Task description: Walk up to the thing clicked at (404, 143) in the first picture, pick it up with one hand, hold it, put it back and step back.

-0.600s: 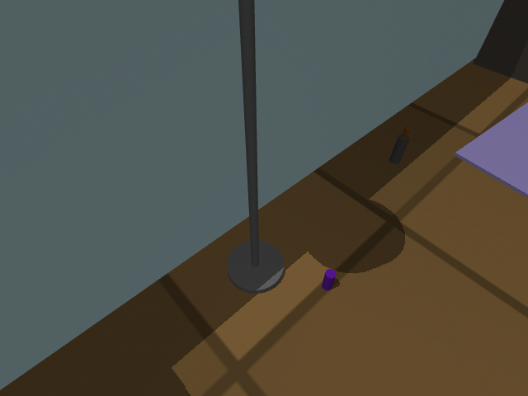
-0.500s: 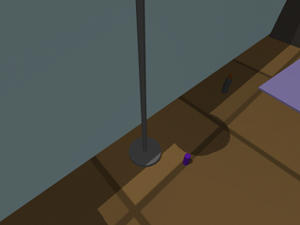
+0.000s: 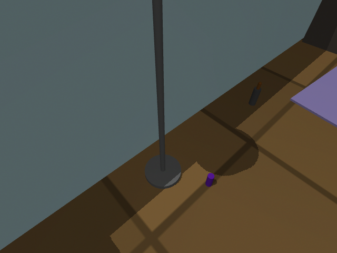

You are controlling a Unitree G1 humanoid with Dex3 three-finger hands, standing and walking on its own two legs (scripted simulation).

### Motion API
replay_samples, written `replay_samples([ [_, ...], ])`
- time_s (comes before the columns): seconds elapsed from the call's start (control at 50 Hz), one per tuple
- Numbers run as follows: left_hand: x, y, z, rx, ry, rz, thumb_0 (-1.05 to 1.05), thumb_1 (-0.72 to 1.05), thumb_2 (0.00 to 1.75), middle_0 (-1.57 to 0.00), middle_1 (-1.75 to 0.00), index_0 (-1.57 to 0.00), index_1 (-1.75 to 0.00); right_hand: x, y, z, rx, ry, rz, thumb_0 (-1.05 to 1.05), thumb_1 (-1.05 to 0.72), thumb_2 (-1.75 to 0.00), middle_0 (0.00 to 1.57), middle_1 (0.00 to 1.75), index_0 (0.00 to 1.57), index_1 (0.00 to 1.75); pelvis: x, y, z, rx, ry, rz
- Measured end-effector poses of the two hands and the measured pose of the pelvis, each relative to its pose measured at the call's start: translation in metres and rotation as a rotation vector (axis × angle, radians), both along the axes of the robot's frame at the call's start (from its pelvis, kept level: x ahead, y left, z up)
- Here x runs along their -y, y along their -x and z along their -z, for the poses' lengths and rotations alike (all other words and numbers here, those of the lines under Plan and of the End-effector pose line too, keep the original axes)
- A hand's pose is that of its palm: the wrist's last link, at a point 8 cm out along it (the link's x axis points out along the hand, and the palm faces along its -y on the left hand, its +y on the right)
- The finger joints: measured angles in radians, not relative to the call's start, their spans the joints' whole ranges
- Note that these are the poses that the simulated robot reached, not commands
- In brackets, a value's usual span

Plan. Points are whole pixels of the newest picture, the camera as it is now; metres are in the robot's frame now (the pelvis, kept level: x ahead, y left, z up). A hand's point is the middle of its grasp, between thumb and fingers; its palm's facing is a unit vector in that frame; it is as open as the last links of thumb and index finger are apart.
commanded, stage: stand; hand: left
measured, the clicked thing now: (255, 93) +1.44 -0.76 -0.67
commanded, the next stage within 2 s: walk up in 0.52 s
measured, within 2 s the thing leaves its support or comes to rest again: neither
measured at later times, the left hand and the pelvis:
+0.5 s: hand out of the picture +0.08 +0.25 -0.16, palm faces -0.03 -0.94 -0.34, open 7.3 cm; pelvis +0.01 +0.00 +0.00, yaw +0 degrees
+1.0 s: hand (127, 231) +0.23 +0.12 -0.15, palm faces -0.12 -0.92 -0.36, open 7.3 cm; pelvis +0.11 -0.15 -0.03, yaw -9 degrees
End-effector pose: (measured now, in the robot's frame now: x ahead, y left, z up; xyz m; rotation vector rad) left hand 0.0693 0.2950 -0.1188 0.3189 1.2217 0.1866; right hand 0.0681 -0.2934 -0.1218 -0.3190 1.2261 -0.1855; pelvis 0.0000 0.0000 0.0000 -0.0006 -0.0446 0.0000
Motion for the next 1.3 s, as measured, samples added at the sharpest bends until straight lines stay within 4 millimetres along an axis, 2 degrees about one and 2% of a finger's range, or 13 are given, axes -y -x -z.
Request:
replay_samples([
  [0.3, -0.001, 0.003, 0.001, -0.022, -0.001, -0.007, 0.00, 0.91, 0.90, -0.21, -0.30, -0.21, -0.30, 0.001, 0.000, 0.000, -0.020, 0.003, -0.002, 0.00, -0.90, -0.89, 0.20, 0.30, 0.20, 0.30, 0.000, -0.004, 0.000, -0.007, 0.000, -0.002],
  [0.56, -0.003, -0.004, 0.000, -0.014, 0.012, 0.000, 0.00, 0.91, 0.90, -0.21, -0.30, -0.21, -0.30, 0.003, -0.008, -0.002, 0.020, 0.002, 0.000, 0.00, -0.90, -0.89, 0.20, 0.30, 0.21, 0.30, 0.001, -0.009, 0.001, -0.019, -0.008, 0.010],
  [0.62, -0.007, -0.015, -0.001, -0.027, 0.006, 0.038, 0.00, 0.91, 0.90, -0.21, -0.30, -0.21, -0.30, 0.022, -0.001, -0.007, 0.077, 0.029, 0.036, 0.00, -0.90, -0.89, 0.20, 0.30, 0.21, 0.30, 0.010, -0.013, 0.005, -0.029, -0.020, 0.042],
  [0.7, -0.004, -0.041, -0.007, -0.005, -0.009, 0.066, 0.00, 0.91, 0.90, -0.21, -0.30, -0.21, -0.30, 0.063, 0.017, -0.016, 0.059, 0.095, 0.085, 0.00, -0.90, -0.89, 0.21, 0.30, 0.21, 0.30, 0.030, -0.026, 0.007, -0.025, -0.040, 0.070],
  [0.76, 0.010, -0.067, -0.010, 0.010, -0.018, 0.099, 0.00, 0.91, 0.90, -0.21, -0.30, -0.21, -0.30, 0.100, 0.026, -0.019, 0.038, 0.136, 0.126, 0.00, -0.90, -0.89, 0.21, 0.30, 0.21, 0.30, 0.050, -0.041, 0.011, -0.012, -0.047, 0.102],
  [0.82, 0.036, -0.098, -0.012, 0.024, -0.030, 0.139, 0.00, 0.91, 0.90, -0.20, -0.30, -0.20, -0.30, 0.139, 0.026, -0.014, 0.030, 0.162, 0.159, 0.00, -0.90, -0.89, 0.21, 0.30, 0.21, 0.30, 0.075, -0.058, 0.018, -0.002, -0.053, 0.130],
  [0.9, 0.078, -0.140, -0.007, 0.080, -0.057, 0.167, 0.00, 0.91, 0.90, -0.20, -0.30, -0.20, -0.30, 0.192, 0.008, 0.009, 0.019, 0.179, 0.184, 0.01, -0.90, -0.89, 0.20, 0.30, 0.21, 0.30, 0.116, -0.085, 0.037, 0.008, -0.019, 0.143],
  [0.94, 0.100, -0.151, -0.005, 0.125, -0.053, 0.155, 0.00, 0.91, 0.90, -0.20, -0.30, -0.20, -0.30, 0.206, -0.010, 0.017, 0.006, 0.171, 0.176, 0.01, -0.90, -0.90, 0.20, 0.30, 0.20, 0.30, 0.131, -0.096, 0.041, 0.012, -0.008, 0.137],
  [1.04, 0.144, -0.156, -0.009, 0.079, -0.002, 0.134, 0.00, 0.91, 0.90, -0.21, -0.30, -0.21, -0.30, 0.210, -0.069, 0.005, 0.077, 0.093, 0.148, 0.01, -0.91, -0.90, 0.20, 0.30, 0.20, 0.30, 0.155, -0.125, 0.022, 0.011, -0.009, 0.165],
  [1.14, 0.165, -0.174, 0.000, 0.010, 0.025, 0.140, 0.00, 0.90, 0.90, -0.21, -0.30, -0.21, -0.30, 0.212, -0.113, -0.011, 0.108, 0.060, 0.117, 0.01, -0.90, -0.89, 0.20, 0.30, 0.20, 0.30, 0.177, -0.163, 0.013, -0.002, 0.004, 0.190],
  [1.22, 0.177, -0.209, 0.015, -0.005, 0.051, 0.157, 0.00, 0.90, 0.90, -0.21, -0.30, -0.21, -0.30, 0.221, -0.138, -0.018, 0.091, 0.090, 0.121, 0.00, -0.90, -0.89, 0.20, 0.30, 0.21, 0.30, 0.189, -0.200, 0.017, -0.011, 0.018, 0.196],
  [1.3, 0.194, -0.264, 0.034, -0.008, 0.061, 0.220, 0.00, 0.91, 0.90, -0.21, -0.30, -0.21, -0.30, 0.239, -0.149, -0.019, 0.111, 0.161, 0.173, 0.00, -0.90, -0.89, 0.20, 0.30, 0.21, 0.30, 0.198, -0.237, 0.030, -0.006, -0.016, 0.223],
])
